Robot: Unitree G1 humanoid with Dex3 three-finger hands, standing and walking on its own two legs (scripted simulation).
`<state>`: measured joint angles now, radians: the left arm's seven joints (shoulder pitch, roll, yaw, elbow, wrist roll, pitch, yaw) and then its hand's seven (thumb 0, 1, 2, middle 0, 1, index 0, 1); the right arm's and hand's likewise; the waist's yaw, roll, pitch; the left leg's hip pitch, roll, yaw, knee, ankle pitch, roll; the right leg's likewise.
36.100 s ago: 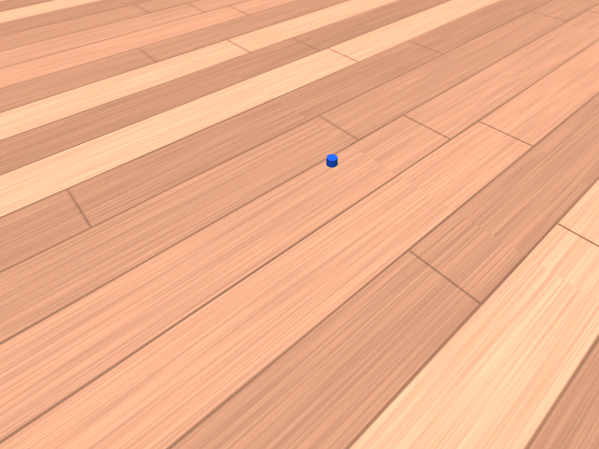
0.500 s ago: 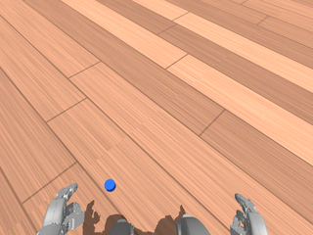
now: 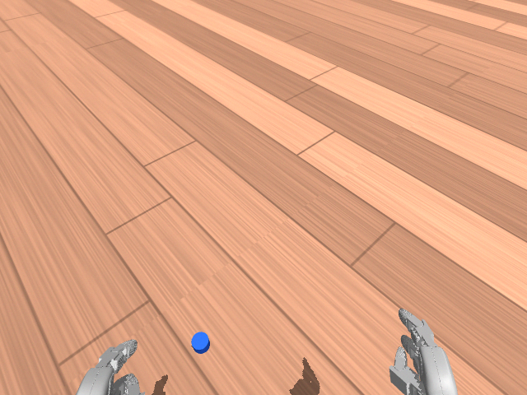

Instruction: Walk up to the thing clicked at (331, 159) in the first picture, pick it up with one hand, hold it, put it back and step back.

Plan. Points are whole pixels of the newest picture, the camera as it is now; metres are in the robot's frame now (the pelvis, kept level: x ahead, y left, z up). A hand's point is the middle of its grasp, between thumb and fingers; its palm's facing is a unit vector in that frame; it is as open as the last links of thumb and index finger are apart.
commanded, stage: home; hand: left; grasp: from above
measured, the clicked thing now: (200, 342) +0.44 +0.20 -0.69
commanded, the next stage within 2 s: stand in 1.70 s
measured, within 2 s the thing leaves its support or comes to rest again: neither
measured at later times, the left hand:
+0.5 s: hand out of the picture +0.16 +0.18 -0.05, palm faces +0.03 -0.98 -0.20, open 7.4 cm
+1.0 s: hand out of the picture +0.17 +0.18 -0.05, palm faces +0.03 -0.98 -0.20, open 7.4 cm
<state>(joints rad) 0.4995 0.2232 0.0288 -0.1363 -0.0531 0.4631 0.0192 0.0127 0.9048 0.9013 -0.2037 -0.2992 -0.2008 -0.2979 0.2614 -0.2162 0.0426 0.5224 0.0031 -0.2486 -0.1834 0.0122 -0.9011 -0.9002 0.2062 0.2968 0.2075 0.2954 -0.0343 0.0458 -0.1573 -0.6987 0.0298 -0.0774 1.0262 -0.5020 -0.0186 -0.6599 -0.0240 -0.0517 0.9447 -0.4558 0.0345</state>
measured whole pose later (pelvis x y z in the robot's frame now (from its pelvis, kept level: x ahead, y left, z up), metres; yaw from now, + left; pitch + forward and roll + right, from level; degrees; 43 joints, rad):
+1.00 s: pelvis +0.00 +0.00 +0.00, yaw +0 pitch +10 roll -3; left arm 0.50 0.23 0.02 -0.14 -0.05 0.46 0.02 0.01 0.90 0.90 -0.20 -0.30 -0.20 -0.30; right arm 0.28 -0.22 0.03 0.55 0.00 -0.25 -0.19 0.01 -0.90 -0.90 0.21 0.30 0.21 0.30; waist -0.04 0.05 -0.16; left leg -0.69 0.03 -0.07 1.03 -0.51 -0.02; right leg -0.66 -0.02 -0.04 0.95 -0.46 0.04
